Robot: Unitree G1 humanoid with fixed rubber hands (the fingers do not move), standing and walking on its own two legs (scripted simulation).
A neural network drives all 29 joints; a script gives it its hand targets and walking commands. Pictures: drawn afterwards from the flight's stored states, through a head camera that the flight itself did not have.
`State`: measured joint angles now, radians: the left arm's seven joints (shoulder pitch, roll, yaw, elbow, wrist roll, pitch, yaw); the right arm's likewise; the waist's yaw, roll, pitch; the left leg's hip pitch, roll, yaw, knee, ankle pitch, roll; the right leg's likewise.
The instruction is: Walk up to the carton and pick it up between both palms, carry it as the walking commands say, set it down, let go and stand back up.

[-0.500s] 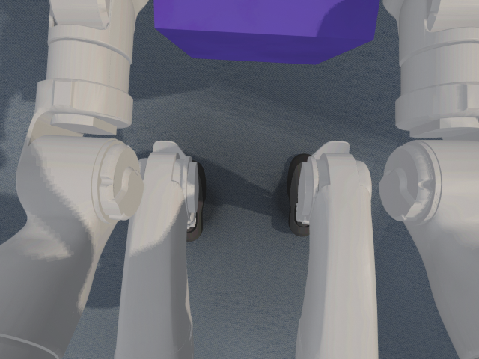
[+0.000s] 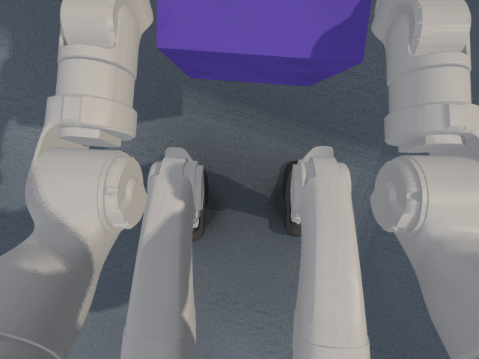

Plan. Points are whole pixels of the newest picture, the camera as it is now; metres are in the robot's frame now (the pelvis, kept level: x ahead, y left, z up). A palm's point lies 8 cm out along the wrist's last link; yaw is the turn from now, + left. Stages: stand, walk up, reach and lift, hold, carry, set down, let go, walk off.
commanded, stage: reach and lift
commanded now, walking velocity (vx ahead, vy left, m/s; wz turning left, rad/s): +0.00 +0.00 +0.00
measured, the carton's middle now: out of the picture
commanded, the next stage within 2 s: none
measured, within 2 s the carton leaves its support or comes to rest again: neither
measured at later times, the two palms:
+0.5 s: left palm out of the picture +0.54 +0.13 +0.01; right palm out of the picture +0.53 -0.16 +0.00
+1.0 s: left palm out of the picture +0.51 +0.13 +0.08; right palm out of the picture +0.50 -0.16 +0.07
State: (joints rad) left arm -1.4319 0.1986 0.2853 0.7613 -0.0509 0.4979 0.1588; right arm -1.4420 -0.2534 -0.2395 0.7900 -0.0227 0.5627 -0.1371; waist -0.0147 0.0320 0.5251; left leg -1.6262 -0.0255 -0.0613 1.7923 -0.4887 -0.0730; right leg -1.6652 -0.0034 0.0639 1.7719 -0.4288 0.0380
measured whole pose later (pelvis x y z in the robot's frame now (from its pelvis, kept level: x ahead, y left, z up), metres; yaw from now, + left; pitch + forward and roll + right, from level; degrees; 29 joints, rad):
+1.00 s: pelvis +0.01 +0.00 +0.12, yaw +0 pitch +8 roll +1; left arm -1.17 0.12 0.29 0.66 -0.03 0.51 0.15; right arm -1.18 -0.17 -0.24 0.68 -0.04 0.57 -0.14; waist -0.01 0.03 0.52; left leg -1.12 -0.03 -0.06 1.38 -0.41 -0.06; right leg -1.15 -0.01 0.06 1.36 -0.36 0.04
